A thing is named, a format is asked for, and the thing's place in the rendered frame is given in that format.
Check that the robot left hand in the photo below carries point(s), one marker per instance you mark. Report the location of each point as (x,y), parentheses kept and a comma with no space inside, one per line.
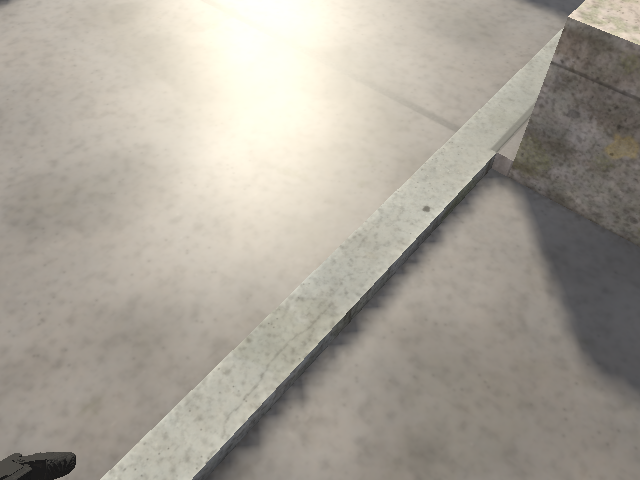
(39,466)

